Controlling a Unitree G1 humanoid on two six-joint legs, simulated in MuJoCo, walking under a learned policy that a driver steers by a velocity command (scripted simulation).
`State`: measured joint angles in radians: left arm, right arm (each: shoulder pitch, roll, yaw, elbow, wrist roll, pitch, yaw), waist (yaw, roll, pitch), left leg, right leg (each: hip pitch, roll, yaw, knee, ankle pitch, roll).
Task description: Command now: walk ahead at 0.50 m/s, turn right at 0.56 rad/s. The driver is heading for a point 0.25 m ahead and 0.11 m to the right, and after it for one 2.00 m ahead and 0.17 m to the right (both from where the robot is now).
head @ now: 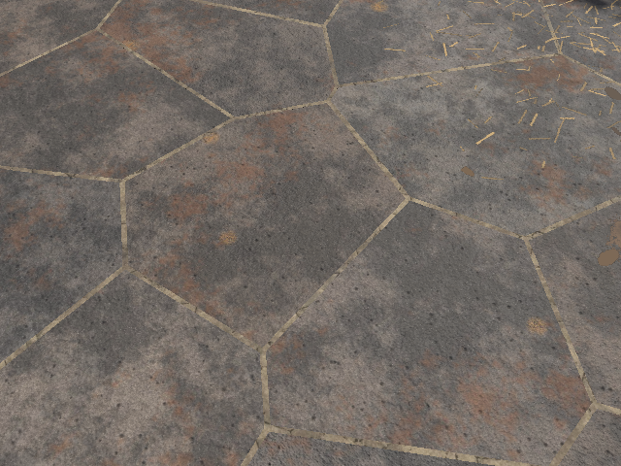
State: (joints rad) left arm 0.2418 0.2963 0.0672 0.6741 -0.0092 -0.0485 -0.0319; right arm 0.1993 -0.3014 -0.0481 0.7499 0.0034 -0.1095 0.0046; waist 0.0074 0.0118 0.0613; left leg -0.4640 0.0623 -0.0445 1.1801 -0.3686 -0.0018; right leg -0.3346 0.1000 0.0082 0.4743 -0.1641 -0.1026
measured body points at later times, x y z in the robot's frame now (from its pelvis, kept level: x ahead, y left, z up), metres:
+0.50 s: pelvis +0.28 +0.05 +0.00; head +0.31 +0.05 +0.45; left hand +0.48 +0.28 -0.10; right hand +0.31 -0.25 -0.09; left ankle +0.33 +0.15 -0.74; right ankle +0.21 -0.08 -0.65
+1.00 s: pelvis +0.52 -0.09 +0.01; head +0.54 -0.11 +0.46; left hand +0.72 +0.13 -0.09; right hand +0.52 -0.39 -0.11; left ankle +0.56 +0.06 -0.65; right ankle +0.51 -0.18 -0.73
